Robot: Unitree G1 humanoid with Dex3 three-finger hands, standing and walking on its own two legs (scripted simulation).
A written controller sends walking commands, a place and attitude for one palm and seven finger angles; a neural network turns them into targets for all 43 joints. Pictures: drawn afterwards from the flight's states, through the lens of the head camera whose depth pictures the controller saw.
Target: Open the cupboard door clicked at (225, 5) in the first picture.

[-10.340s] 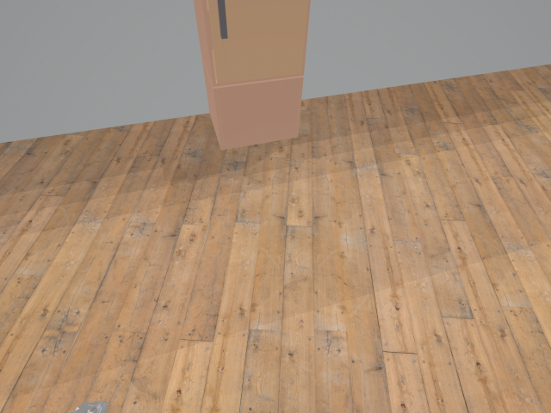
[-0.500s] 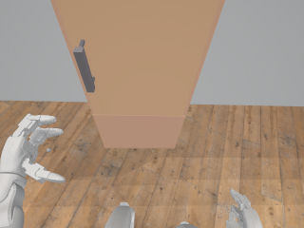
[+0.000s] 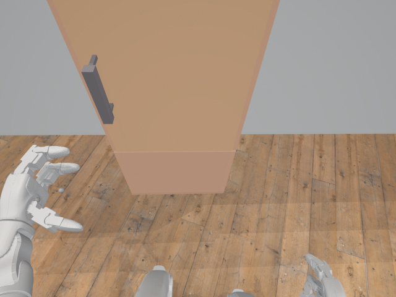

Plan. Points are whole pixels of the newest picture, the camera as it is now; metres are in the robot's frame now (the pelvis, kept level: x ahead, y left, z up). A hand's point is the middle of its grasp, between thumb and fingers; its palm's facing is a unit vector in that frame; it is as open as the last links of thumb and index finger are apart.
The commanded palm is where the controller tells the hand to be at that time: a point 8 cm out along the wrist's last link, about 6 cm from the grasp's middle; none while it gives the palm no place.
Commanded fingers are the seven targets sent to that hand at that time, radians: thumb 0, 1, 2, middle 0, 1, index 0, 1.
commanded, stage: raise the hand with hooked fingers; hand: left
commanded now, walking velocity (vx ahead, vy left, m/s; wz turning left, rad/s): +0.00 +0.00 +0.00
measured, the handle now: (101, 91) +0.57 +0.29 +0.04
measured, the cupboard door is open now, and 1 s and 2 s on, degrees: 0 0 0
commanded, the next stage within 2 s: move the hooked fingers beside the handle in 0.10 s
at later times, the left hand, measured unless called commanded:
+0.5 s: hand (67, 170) +0.33 +0.28 +0.06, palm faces +0.10 -1.00 -0.01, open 14.0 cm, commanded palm +0.31 +0.33 +0.06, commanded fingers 0.00 -0.50 0.30 -0.30 -1.20 -0.30 -1.20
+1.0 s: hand (66, 142) +0.40 +0.31 +0.05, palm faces +0.10 -0.99 +0.01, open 14.0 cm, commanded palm +0.38 +0.35 +0.05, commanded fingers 0.00 -0.50 0.30 -0.30 -1.20 -0.30 -1.20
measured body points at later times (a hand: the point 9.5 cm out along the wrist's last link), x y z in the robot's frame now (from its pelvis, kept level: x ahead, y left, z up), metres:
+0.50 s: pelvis +0.00 +0.00 -0.01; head +0.07 +0.01 +0.44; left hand +0.32 +0.33 +0.06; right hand +0.15 -0.26 -0.10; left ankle +0.06 +0.13 -0.67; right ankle -0.02 -0.12 -0.67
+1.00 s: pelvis -0.01 +0.01 -0.02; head +0.09 +0.04 +0.42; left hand +0.39 +0.36 +0.06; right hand +0.07 -0.27 -0.12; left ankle +0.06 +0.13 -0.67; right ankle -0.02 -0.12 -0.67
